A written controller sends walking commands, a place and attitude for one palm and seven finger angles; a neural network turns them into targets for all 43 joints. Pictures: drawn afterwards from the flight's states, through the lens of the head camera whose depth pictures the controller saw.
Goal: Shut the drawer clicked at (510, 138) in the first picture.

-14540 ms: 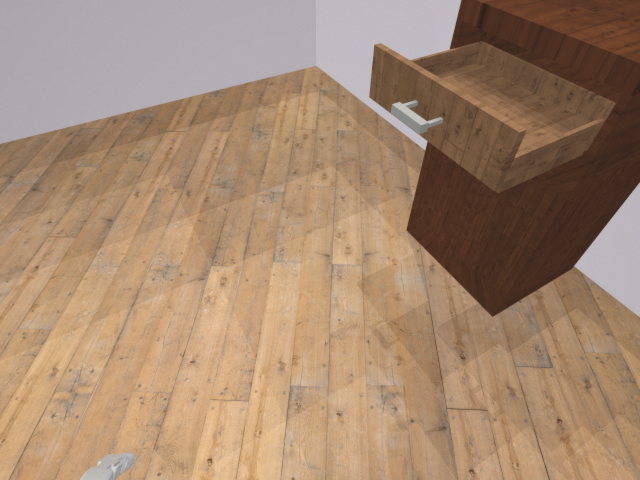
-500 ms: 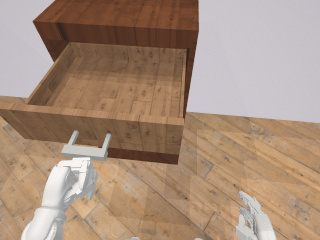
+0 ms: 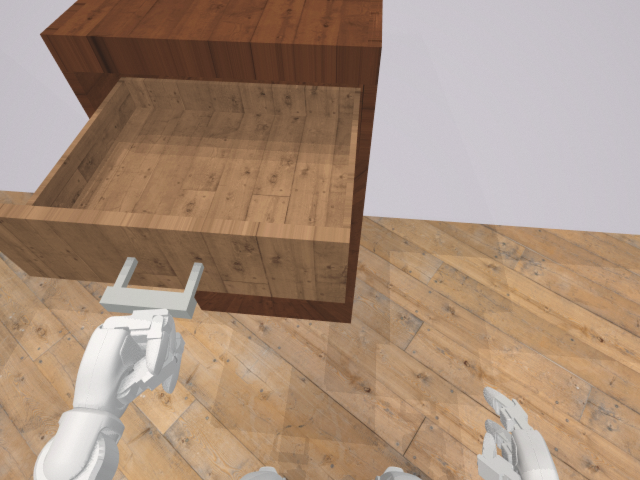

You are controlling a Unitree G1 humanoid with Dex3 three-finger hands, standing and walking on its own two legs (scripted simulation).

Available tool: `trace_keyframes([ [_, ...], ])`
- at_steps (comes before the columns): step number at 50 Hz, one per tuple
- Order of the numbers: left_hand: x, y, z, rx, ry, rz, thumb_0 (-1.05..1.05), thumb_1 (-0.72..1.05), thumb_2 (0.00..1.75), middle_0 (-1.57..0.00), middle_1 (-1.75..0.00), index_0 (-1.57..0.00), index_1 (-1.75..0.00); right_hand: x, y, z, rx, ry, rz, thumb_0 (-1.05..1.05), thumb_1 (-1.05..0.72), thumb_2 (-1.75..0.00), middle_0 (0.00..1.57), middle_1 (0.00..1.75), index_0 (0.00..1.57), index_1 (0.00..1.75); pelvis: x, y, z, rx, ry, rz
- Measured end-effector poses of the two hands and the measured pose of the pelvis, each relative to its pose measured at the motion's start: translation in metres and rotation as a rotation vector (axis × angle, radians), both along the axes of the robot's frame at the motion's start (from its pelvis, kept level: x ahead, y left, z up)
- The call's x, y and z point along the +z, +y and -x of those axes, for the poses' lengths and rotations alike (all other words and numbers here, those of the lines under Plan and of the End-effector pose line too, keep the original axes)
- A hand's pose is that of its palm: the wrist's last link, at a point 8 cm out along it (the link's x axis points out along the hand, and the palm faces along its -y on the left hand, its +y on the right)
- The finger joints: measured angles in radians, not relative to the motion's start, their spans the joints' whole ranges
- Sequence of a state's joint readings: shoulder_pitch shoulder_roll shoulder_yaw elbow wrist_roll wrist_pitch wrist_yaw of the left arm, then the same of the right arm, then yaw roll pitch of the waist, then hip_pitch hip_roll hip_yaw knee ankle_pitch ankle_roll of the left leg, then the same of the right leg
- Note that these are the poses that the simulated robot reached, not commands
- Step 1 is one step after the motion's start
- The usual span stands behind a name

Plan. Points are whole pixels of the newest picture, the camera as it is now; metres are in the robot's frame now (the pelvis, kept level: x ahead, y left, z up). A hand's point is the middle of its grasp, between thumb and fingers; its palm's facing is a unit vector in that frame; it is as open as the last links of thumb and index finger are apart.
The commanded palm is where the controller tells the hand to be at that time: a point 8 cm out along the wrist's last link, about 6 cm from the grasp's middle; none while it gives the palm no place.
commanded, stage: push the drawer shut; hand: left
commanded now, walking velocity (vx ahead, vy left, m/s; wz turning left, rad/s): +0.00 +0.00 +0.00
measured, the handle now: (156, 285) +0.33 +0.21 +0.06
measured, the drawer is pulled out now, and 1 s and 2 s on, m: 0.30 0.21 0.10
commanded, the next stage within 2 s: none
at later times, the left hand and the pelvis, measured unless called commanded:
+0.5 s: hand (168, 334) +0.27 +0.18 +0.06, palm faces -0.09 -0.99 -0.06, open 2.6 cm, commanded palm +0.27 +0.24 +0.07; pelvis -0.01 -0.01 +0.00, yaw +1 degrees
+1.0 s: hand (188, 286) +0.33 +0.17 +0.06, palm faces -0.10 -0.99 -0.04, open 2.8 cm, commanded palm +0.33 +0.23 +0.07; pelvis -0.02 +0.01 +0.00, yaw +0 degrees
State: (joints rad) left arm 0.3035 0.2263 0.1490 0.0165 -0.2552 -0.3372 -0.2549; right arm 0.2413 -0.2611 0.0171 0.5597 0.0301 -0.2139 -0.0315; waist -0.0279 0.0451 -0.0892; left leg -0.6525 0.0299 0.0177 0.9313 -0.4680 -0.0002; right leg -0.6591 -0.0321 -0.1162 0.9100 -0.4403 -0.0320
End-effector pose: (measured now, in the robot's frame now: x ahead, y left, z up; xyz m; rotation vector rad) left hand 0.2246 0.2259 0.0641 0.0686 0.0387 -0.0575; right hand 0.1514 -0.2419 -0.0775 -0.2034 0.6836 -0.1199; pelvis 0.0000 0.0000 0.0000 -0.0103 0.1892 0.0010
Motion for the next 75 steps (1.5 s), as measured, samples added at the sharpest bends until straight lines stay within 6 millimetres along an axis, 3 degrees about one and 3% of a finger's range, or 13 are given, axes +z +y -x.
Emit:
trace_keyframes([
  [18,-0.002,0.01,-0.014,-0.015,-0.017,0.001,-0.07,0.78,0.91,-1.4,-1.6,-1.4,-1.6,-0.006,-0.011,0.0,0.011,0.038,0.023,0.02,-0.9,-0.9,0.21,0.3,0.2,0.3,0.0,-0.008,0.004,0.016,0.001,0.0],
  [39,-0.002,0.008,-0.066,-0.049,-0.028,0.025,-0.05,0.76,0.92,-1.4,-1.6,-1.4,-1.6,-0.01,0.001,0.033,-0.015,0.107,0.022,0.02,-0.9,-0.9,0.21,0.3,0.2,0.3,0.002,0.005,0.017,0.009,-0.005,0.001],
  [58,-0.001,-0.001,-0.109,-0.039,-0.034,0.024,-0.04,0.8,0.94,-1.4,-1.6,-1.4,-1.6,-0.018,0.002,0.062,-0.051,0.23,0.021,0.01,-0.9,-0.9,0.21,0.3,0.2,0.3,0.003,0.012,0.017,0.002,0.014,0.002],
  [75,0.0,-0.008,-0.147,-0.03,-0.029,0.018,-0.02,0.82,0.96,-1.4,-1.6,-1.4,-1.6,-0.027,-0.007,0.082,-0.08,0.326,0.021,0.01,-0.9,-0.9,0.21,0.3,0.2,0.3,0.002,0.006,0.017,-0.001,0.037,0.0],
])
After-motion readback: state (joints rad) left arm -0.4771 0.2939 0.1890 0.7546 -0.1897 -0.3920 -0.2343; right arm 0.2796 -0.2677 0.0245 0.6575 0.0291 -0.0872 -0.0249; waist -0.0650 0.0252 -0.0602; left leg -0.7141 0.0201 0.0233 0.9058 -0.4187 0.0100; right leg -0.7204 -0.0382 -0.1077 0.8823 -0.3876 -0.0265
